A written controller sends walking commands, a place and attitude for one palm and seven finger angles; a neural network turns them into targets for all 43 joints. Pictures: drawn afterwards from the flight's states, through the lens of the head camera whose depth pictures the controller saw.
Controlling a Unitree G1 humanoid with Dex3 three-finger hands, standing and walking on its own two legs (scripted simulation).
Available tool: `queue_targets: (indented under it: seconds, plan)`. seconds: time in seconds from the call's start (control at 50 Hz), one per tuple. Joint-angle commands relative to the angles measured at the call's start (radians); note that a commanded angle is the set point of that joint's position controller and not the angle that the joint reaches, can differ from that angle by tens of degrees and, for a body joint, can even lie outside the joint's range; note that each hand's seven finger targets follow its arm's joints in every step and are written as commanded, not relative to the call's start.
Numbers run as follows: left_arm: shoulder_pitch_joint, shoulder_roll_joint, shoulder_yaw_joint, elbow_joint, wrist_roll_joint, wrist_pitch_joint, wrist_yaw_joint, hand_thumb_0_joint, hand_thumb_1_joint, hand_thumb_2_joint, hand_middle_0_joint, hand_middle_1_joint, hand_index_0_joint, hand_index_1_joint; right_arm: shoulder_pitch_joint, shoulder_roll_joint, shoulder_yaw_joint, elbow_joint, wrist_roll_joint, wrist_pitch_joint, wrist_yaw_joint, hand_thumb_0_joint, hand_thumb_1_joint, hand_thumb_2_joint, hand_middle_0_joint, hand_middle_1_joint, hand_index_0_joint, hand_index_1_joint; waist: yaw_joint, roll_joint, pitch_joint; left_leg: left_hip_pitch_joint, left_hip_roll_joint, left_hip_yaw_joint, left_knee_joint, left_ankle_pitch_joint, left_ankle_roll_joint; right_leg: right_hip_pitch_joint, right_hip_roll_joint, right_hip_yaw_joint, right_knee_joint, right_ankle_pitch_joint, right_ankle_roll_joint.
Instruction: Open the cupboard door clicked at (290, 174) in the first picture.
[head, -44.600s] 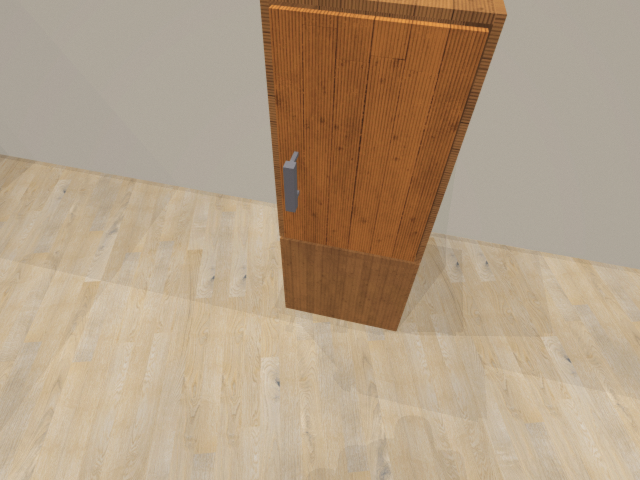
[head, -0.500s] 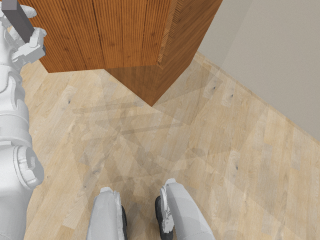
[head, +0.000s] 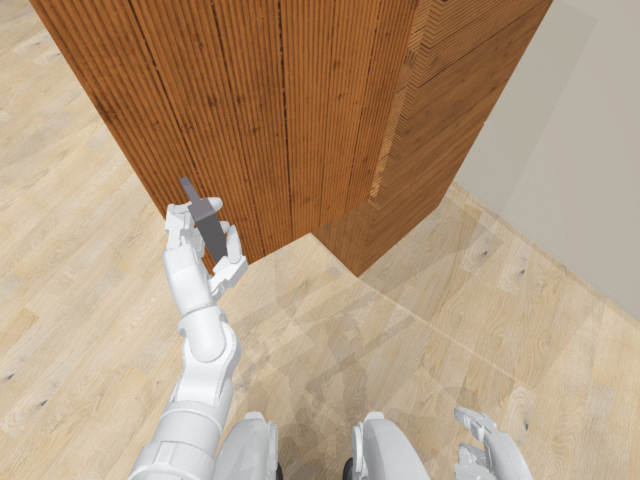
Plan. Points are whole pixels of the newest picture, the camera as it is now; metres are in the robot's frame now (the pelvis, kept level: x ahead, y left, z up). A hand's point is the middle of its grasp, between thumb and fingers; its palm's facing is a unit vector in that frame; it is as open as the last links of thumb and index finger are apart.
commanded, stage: pull the door open along its arc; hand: left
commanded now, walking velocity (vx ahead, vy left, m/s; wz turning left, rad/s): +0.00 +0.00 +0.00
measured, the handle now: (206, 224) +0.43 +0.16 +0.01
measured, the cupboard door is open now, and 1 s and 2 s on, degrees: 80 92 94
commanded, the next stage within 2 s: open thumb and fingers to let go in 0.20 s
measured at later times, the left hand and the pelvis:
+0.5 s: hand (278, 289) +0.34 +0.06 +0.01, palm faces +0.41 -0.91 -0.05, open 6.9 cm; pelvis -0.01 -0.04 -0.01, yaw +4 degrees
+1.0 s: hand (276, 284) +0.35 +0.06 +0.01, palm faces +0.38 -0.93 -0.01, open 14.4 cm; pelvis -0.02 -0.02 +0.00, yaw +3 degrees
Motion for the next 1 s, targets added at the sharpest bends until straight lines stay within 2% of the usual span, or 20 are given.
queue_targets:
  seconds: [0.0, 0.06, 0.1, 0.16, 0.18, 0.26, 0.28, 0.32, 0.36, 0.4, 0.5, 0.56, 0.64, 0.68, 0.72, 0.78, 0.84, 0.9, 0.96, 0.98]
  plan:
    - [0.070, 0.071, 0.004, -0.237, 0.031, -0.088, 0.072, 0.000, 0.900, 0.900, -0.400, -1.350, -0.400, -1.350, 0.059, -0.105, -0.056, -0.079, -0.006, -0.028, -0.027, 0.000, -0.900, -0.900, 0.200, 0.300, 0.200, 0.300, 0.062, -0.062, -0.401, 0.232, -0.034, -0.033, -0.152, 0.427, -0.026, 0.407, 0.001, 0.017, -0.140, 0.543, -0.006]
    - [0.111, 0.034, -0.029, -0.250, 0.017, -0.102, 0.079, 0.000, 0.900, 0.900, -0.400, -1.350, -0.400, -1.350, 0.022, -0.086, -0.048, -0.072, -0.008, -0.050, -0.040, 0.000, -0.900, -0.900, 0.200, 0.300, 0.200, 0.300, 0.070, -0.073, -0.366, 0.210, -0.044, -0.031, -0.156, 0.375, -0.027, 0.426, -0.007, 0.028, -0.159, 0.517, -0.003]
    - [0.155, 0.005, -0.065, -0.268, 0.030, -0.110, 0.086, 0.000, 0.900, 0.900, -0.400, -1.350, -0.400, -1.350, 0.006, -0.074, -0.047, -0.069, -0.013, -0.068, -0.045, 0.000, -0.900, -0.900, 0.200, 0.300, 0.200, 0.300, 0.073, -0.063, -0.381, 0.214, -0.046, -0.026, -0.143, 0.384, -0.025, 0.429, -0.009, 0.036, -0.158, 0.541, -0.002]
    - [0.085, -0.053, -0.139, -0.255, 0.060, -0.111, 0.102, 0.000, 0.900, 0.900, -0.400, -1.350, -0.400, -1.350, -0.004, -0.068, -0.044, -0.048, -0.022, -0.095, -0.047, 0.000, -0.900, -0.900, 0.200, 0.300, 0.200, 0.300, 0.041, -0.070, -0.347, 0.204, -0.048, -0.033, -0.125, 0.361, -0.025, 0.390, -0.016, 0.040, -0.161, 0.532, 0.002]
    - [0.053, -0.073, -0.169, -0.263, 0.074, -0.112, 0.106, 0.000, 0.900, 0.900, -0.400, -1.350, -0.400, -1.350, -0.004, -0.065, -0.046, -0.044, -0.026, -0.107, -0.050, 0.000, -0.900, -0.900, 0.200, 0.300, 0.200, 0.300, 0.025, -0.088, -0.347, 0.199, -0.049, -0.034, -0.113, 0.354, -0.021, 0.381, -0.016, 0.044, -0.166, 0.534, 0.005]
    - [-0.047, -0.142, -0.252, -0.230, 0.118, -0.112, 0.124, 0.000, 0.900, 0.900, -0.400, -1.350, -0.400, -1.350, -0.003, -0.065, -0.049, -0.014, -0.038, -0.140, -0.051, 0.000, -0.900, -0.900, 0.200, 0.300, 0.200, 0.300, -0.005, -0.067, -0.357, 0.197, -0.051, -0.035, -0.091, 0.327, -0.020, 0.338, -0.028, 0.048, -0.167, 0.513, 0.008]
    - [-0.153, -0.098, -0.227, -0.212, 0.133, -0.115, 0.133, 0.000, 0.900, 0.900, -0.400, -1.350, -0.400, -1.350, 0.007, -0.070, -0.051, 0.003, -0.038, -0.141, -0.060, 0.000, -0.900, -0.900, 0.200, 0.300, 0.200, 0.300, -0.037, -0.102, -0.324, 0.172, -0.047, -0.042, -0.079, 0.305, -0.015, 0.314, -0.030, 0.054, -0.173, 0.478, 0.010]
    - [-0.167, -0.076, -0.202, -0.186, 0.137, -0.123, 0.138, 0.000, 0.760, 0.840, -0.390, -1.335, -0.390, -1.335, -0.003, -0.069, -0.056, 0.008, -0.042, -0.145, -0.068, 0.000, -0.900, -0.900, 0.200, 0.300, 0.200, 0.300, -0.014, -0.070, -0.371, 0.143, -0.055, -0.034, -0.066, 0.266, -0.015, 0.343, -0.043, 0.090, -0.182, 0.443, 0.017]
    - [-0.135, -0.050, -0.158, -0.166, 0.107, -0.121, 0.136, 0.000, 0.620, 0.780, -0.380, -1.320, -0.380, -1.320, -0.002, -0.067, -0.056, 0.006, -0.038, -0.145, -0.072, 0.000, -0.900, -0.900, 0.200, 0.300, 0.200, 0.300, 0.007, -0.099, -0.399, 0.118, -0.060, -0.033, -0.070, 0.256, -0.018, 0.410, -0.055, 0.119, -0.199, 0.455, 0.023]
    - [-0.149, -0.067, -0.183, -0.178, 0.091, -0.116, 0.121, 0.000, 0.480, 0.720, -0.370, -1.305, -0.370, -1.305, 0.001, -0.069, -0.057, 0.005, -0.034, -0.143, -0.076, 0.000, -0.900, -0.900, 0.200, 0.300, 0.200, 0.300, -0.003, -0.092, -0.419, 0.119, -0.059, -0.029, -0.068, 0.262, -0.016, 0.427, -0.061, 0.130, -0.206, 0.481, 0.029]
    - [-0.183, -0.064, -0.166, -0.151, 0.036, -0.110, 0.106, 0.000, 0.130, 0.570, -0.345, -1.268, -0.345, -1.268, 0.001, -0.076, -0.055, 0.009, -0.023, -0.145, -0.081, 0.000, -0.900, -0.900, 0.200, 0.300, 0.200, 0.300, -0.007, -0.115, -0.379, 0.093, -0.060, -0.036, -0.079, 0.215, -0.017, 0.425, -0.066, 0.146, -0.243, 0.397, 0.033]
    - [-0.233, -0.053, -0.153, -0.129, 0.040, -0.125, 0.113, 0.000, -0.080, 0.480, -0.330, -1.245, -0.330, -1.245, 0.004, -0.081, -0.056, 0.021, -0.025, -0.150, -0.080, 0.000, -0.900, -0.900, 0.200, 0.300, 0.200, 0.300, -0.016, -0.121, -0.369, 0.086, -0.059, -0.038, -0.078, 0.192, -0.014, 0.398, -0.064, 0.146, -0.247, 0.339, 0.033]
    - [-0.225, -0.022, -0.118, -0.088, 0.055, -0.140, 0.125, 0.000, -0.360, 0.360, -0.310, -1.215, -0.310, -1.215, 0.009, -0.084, -0.058, 0.022, -0.029, -0.151, -0.076, 0.000, -0.900, -0.900, 0.200, 0.300, 0.200, 0.300, -0.001, -0.109, -0.371, 0.073, -0.061, -0.035, -0.082, 0.183, -0.015, 0.398, -0.063, 0.148, -0.246, 0.305, 0.027]
    - [-0.237, -0.027, -0.122, -0.069, 0.061, -0.141, 0.127, 0.000, -0.500, 0.300, -0.300, -1.200, -0.300, -1.200, 0.015, -0.085, -0.058, 0.022, -0.031, -0.150, -0.075, 0.000, -0.900, -0.900, 0.200, 0.300, 0.200, 0.300, -0.006, -0.111, -0.364, 0.072, -0.060, -0.036, -0.080, 0.184, -0.011, 0.387, -0.058, 0.144, -0.246, 0.299, 0.025]
    - [-0.264, -0.029, -0.118, -0.053, 0.055, -0.143, 0.129, 0.000, -0.500, 0.300, -0.300, -1.200, -0.300, -1.200, 0.013, -0.087, -0.057, 0.026, -0.030, -0.149, -0.074, 0.000, -0.900, -0.900, 0.200, 0.300, 0.200, 0.300, -0.012, -0.103, -0.350, 0.076, -0.061, -0.032, -0.087, 0.169, -0.012, 0.369, -0.056, 0.135, -0.250, 0.264, 0.024]
    - [-0.252, -0.007, -0.089, -0.056, 0.048, -0.145, 0.134, 0.000, -0.500, 0.300, -0.275, -1.050, -0.275, -1.050, 0.020, -0.091, -0.059, 0.020, -0.031, -0.147, -0.074, 0.000, -0.900, -0.900, 0.200, 0.300, 0.200, 0.300, 0.000, -0.098, -0.374, 0.094, -0.058, -0.033, -0.097, 0.195, -0.011, 0.383, -0.045, 0.118, -0.237, 0.290, 0.017]
    - [-0.244, -0.028, -0.098, -0.053, 0.043, -0.146, 0.136, 0.000, -0.500, 0.300, -0.250, -0.900, -0.250, -0.900, 0.020, -0.090, -0.058, 0.019, -0.032, -0.143, -0.069, 0.000, -0.900, -0.900, 0.200, 0.300, 0.200, 0.300, 0.004, -0.083, -0.375, 0.125, -0.057, -0.030, -0.109, 0.209, -0.011, 0.358, -0.033, 0.080, -0.217, 0.302, 0.012]
    - [-0.271, -0.029, -0.092, -0.018, 0.051, -0.143, 0.147, 0.000, -0.500, 0.300, -0.225, -0.750, -0.225, -0.750, 0.014, -0.092, -0.054, 0.022, -0.034, -0.140, -0.070, 0.000, -0.900, -0.900, 0.200, 0.300, 0.200, 0.300, -0.005, -0.088, -0.334, 0.125, -0.055, -0.035, -0.116, 0.192, -0.009, 0.314, -0.026, 0.060, -0.213, 0.263, 0.009]
    - [-0.318, -0.036, -0.096, -0.022, 0.063, -0.150, 0.162, 0.000, -0.500, 0.300, -0.200, -0.600, -0.200, -0.600, 0.014, -0.095, -0.054, 0.024, -0.039, -0.136, -0.070, 0.000, -0.900, -0.900, 0.200, 0.300, 0.200, 0.300, -0.008, -0.067, -0.356, 0.150, -0.053, -0.040, -0.124, 0.191, -0.011, 0.290, -0.019, 0.039, -0.195, 0.246, 0.004]
    - [-0.304, -0.028, -0.087, -0.019, 0.071, -0.147, 0.167, 0.000, -0.500, 0.300, -0.192, -0.550, -0.192, -0.550, 0.018, -0.096, -0.054, 0.017, -0.042, -0.135, -0.070, 0.000, -0.900, -0.900, 0.200, 0.300, 0.200, 0.300, 0.002, -0.046, -0.366, 0.157, -0.053, -0.042, -0.126, 0.203, -0.011, 0.284, -0.014, 0.032, -0.186, 0.254, -0.001]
